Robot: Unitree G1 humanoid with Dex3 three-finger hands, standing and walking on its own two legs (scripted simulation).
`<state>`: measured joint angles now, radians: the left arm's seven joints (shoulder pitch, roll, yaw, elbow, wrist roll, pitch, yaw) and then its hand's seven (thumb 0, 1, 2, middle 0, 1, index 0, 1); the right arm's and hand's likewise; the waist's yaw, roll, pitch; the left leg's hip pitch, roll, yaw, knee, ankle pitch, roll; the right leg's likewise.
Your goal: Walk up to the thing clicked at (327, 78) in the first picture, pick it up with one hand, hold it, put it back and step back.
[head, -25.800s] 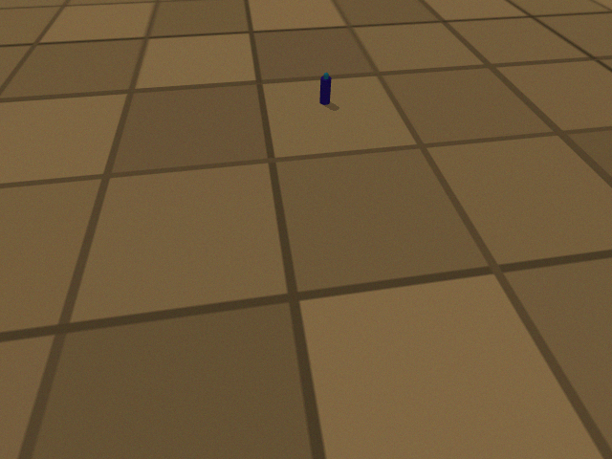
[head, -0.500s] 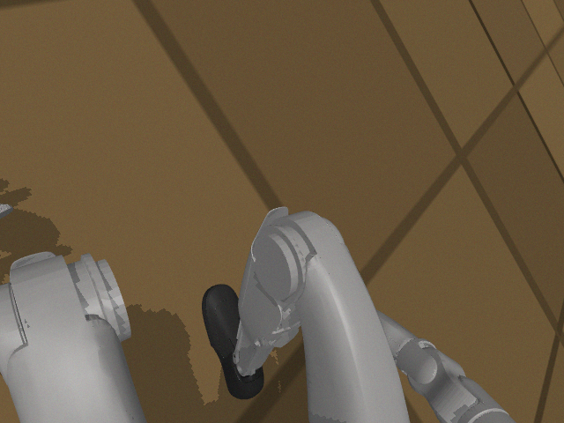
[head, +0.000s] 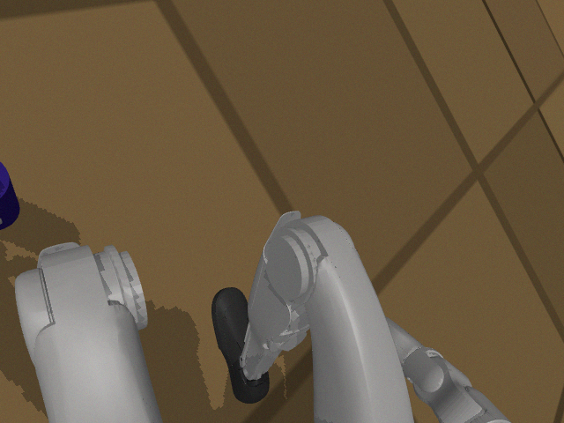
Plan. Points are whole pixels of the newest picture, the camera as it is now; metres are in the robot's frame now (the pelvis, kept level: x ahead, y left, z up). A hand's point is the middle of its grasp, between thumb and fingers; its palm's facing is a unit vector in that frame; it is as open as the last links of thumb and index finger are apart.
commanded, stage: withdraw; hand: left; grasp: from the side
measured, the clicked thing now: out of the picture +0.41 +0.27 -0.20
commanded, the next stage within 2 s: rise in 0.06 s
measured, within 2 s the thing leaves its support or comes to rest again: neither
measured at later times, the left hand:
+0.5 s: hand out of the picture +0.34 +0.41 -0.01, palm faces +0.33 -0.86 -0.39, open 17.2 cm
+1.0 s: hand out of the picture +0.25 +0.31 +0.18, palm faces +0.35 -0.84 -0.42, open 16.8 cm
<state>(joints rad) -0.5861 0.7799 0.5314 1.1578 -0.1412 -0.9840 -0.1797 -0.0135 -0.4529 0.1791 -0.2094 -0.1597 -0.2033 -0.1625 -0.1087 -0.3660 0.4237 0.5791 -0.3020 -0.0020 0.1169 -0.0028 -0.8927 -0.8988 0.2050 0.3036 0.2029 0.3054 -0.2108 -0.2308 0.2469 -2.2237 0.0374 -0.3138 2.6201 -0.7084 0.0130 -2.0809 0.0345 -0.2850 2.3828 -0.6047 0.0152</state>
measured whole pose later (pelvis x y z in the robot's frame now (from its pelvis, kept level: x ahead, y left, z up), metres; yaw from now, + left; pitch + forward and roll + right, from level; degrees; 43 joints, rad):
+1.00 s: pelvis +0.06 -0.01 +0.29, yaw +13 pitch +27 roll -3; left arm 0.03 0.38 0.20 0.40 0.01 0.09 0.13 -0.01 -0.41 0.13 -0.08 -0.08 -0.08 -0.08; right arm 0.11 -0.24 0.01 0.52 0.04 0.02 -0.11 0.00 -0.90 -0.90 0.20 0.30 0.20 0.31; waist -0.04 -0.01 -0.18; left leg -1.44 0.04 -0.05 1.58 -0.62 -0.01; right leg -1.40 0.01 -0.08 1.53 -0.60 -0.02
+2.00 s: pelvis +0.11 +0.00 +0.43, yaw +15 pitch +8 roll -2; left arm 0.46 0.21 -0.02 0.01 -0.02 0.27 0.13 -0.01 -0.52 0.07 -0.05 -0.06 -0.06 -0.06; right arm 0.29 -0.21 0.04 0.49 0.02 -0.11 -0.18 0.01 -0.90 -0.90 0.20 0.30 0.20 0.31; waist -0.03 0.03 -0.12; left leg -0.61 0.03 -0.03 0.94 -0.47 -0.01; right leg -0.58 0.01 -0.07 0.90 -0.46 -0.02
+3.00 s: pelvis +0.10 +0.01 +0.43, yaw +15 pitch +7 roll -2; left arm 0.45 0.21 -0.02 0.04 -0.02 0.26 0.13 -0.01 -0.51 0.07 -0.05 -0.06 -0.06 -0.06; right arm 0.28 -0.20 0.04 0.51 0.01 -0.13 -0.19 0.01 -0.90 -0.90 0.20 0.30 0.20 0.31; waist -0.02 0.02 -0.10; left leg -0.59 0.03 -0.02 0.92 -0.45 0.00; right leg -0.56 0.00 -0.06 0.87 -0.43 -0.01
